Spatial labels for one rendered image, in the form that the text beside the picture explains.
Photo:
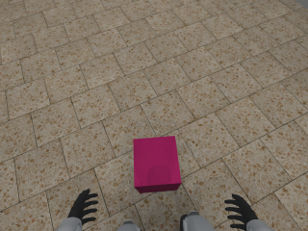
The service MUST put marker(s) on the right robot forearm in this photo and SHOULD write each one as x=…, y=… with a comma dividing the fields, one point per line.
x=257, y=225

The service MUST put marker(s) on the left robot hand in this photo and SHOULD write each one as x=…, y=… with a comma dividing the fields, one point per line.
x=77, y=210

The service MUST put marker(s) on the right robot hand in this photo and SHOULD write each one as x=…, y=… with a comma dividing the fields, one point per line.
x=247, y=214

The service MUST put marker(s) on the robot right shin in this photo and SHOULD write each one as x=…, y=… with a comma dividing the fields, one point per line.
x=193, y=213

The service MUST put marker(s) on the left robot forearm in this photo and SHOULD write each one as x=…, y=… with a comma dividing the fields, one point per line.
x=70, y=224

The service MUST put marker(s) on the right robot thigh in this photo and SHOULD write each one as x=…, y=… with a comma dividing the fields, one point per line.
x=197, y=223

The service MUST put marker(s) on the carton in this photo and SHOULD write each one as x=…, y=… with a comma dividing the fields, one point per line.
x=156, y=165

